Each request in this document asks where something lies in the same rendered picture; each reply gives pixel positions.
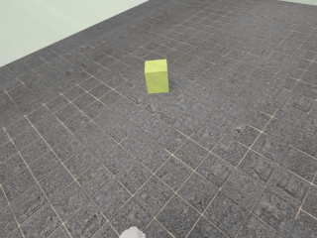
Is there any carton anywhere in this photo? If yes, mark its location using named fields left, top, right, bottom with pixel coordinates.
left=145, top=59, right=169, bottom=94

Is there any robot left thigh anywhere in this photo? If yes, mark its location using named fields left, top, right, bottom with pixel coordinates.
left=119, top=228, right=146, bottom=238

